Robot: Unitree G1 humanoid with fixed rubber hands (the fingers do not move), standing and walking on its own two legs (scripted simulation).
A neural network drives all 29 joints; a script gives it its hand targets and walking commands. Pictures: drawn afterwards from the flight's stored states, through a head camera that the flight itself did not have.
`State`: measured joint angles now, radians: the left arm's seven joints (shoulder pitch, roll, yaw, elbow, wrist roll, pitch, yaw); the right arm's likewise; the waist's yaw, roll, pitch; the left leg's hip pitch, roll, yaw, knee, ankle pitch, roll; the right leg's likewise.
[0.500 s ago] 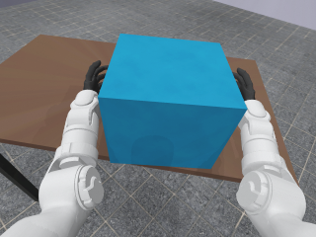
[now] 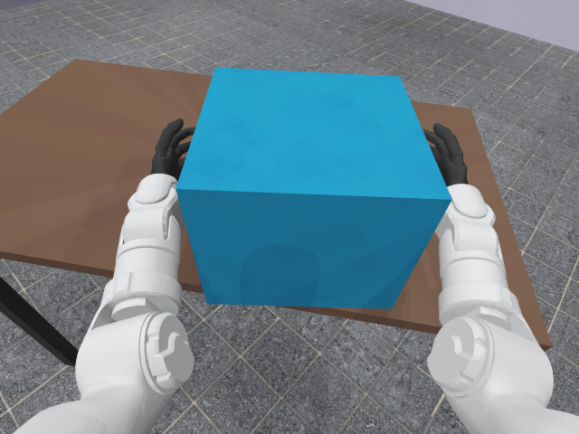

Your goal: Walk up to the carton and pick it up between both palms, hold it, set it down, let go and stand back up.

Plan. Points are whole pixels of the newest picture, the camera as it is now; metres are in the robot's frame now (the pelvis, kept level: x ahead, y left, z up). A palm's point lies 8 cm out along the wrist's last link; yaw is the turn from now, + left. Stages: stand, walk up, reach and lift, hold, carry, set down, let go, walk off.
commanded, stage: set down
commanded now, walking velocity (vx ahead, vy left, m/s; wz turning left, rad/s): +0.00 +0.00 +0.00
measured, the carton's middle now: (304, 189) +0.47 +0.01 +0.10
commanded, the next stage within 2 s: none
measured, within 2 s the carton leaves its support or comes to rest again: neither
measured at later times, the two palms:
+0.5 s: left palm (174, 176) +0.43 +0.20 +0.13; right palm (442, 202) +0.43 -0.19 +0.12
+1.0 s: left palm (157, 183) +0.43 +0.22 +0.13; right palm (509, 186) +0.44 -0.27 +0.15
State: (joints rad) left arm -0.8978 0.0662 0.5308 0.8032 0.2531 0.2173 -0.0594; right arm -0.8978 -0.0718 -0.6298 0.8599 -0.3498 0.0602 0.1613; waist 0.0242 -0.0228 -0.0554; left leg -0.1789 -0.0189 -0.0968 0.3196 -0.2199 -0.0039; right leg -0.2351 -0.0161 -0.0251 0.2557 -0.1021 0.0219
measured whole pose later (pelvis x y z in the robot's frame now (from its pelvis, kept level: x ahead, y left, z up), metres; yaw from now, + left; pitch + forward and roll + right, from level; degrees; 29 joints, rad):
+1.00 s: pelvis -0.04 -0.03 -0.03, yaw -2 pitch +22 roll +1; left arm -1.24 0.44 -0.25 1.51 -0.54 -0.14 0.04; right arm -1.22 -0.51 0.27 1.39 0.56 -0.05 0.09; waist 0.05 -0.05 -0.28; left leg -0.74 0.01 -0.06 0.62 -0.27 -0.04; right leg -0.82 0.02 0.00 0.58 -0.15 -0.02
